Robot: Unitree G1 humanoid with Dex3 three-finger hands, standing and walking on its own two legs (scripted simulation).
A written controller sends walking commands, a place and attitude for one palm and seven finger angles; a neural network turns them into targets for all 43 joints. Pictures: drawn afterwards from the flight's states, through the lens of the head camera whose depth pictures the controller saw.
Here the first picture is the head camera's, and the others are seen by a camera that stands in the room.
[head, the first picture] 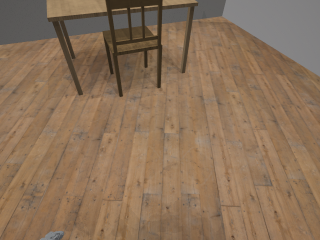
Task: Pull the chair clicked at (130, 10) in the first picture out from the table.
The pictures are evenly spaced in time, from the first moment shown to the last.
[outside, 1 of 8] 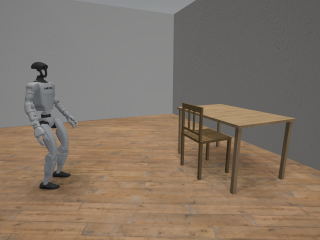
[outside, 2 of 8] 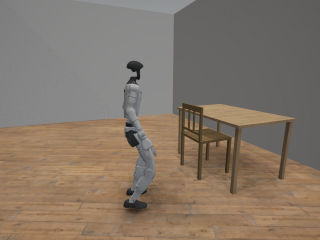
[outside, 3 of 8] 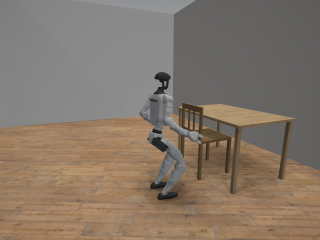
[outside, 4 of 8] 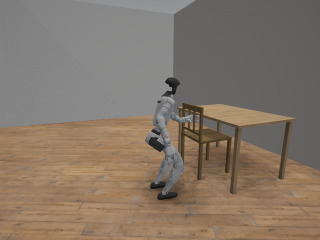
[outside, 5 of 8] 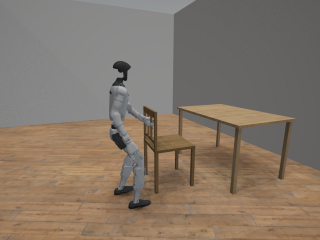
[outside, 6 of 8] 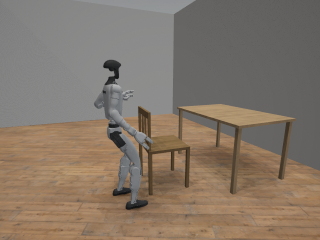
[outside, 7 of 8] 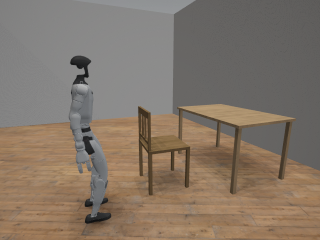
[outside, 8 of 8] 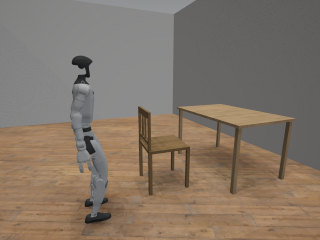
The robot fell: no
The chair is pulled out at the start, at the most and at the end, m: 0.00 0.60 0.60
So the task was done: yes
